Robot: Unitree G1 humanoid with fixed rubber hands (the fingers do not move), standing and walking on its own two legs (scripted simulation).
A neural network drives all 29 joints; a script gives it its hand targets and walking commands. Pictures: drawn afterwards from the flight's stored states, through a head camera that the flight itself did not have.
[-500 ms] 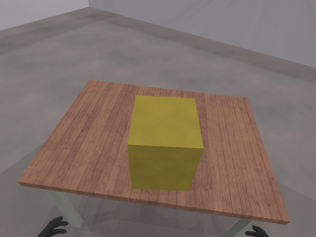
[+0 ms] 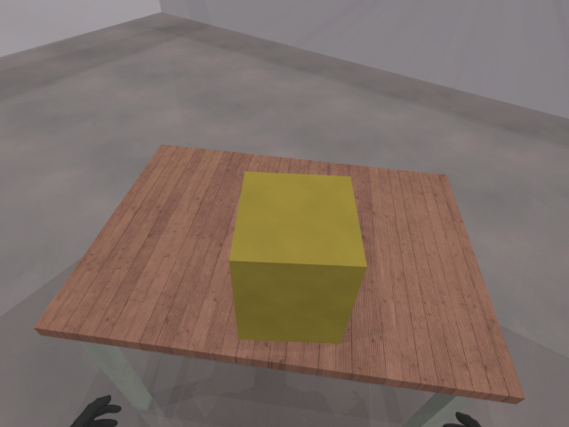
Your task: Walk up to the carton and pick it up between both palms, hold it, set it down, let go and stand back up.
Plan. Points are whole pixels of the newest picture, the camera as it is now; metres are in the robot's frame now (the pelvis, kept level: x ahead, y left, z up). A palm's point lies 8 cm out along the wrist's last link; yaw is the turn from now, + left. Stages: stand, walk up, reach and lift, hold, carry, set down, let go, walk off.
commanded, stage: stand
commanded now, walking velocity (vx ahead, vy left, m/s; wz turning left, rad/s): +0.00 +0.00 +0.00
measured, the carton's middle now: (293, 259) +0.44 -0.02 -0.05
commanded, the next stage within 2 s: none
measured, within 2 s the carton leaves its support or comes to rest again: neither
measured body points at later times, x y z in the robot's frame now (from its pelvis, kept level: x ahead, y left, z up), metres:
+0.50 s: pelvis +0.00 +0.00 +0.00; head -0.01 +0.01 +0.45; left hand +0.13 +0.29 -0.10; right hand +0.11 -0.29 -0.11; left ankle +0.03 +0.15 -0.73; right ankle +0.01 -0.13 -0.73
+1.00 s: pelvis +0.00 +0.00 +0.00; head -0.01 +0.00 +0.45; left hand +0.13 +0.29 -0.10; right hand +0.11 -0.29 -0.12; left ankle +0.03 +0.15 -0.73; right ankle +0.01 -0.13 -0.73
